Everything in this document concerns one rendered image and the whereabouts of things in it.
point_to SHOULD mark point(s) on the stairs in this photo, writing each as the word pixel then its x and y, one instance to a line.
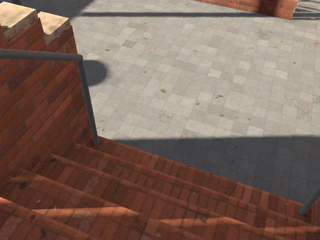
pixel 112 191

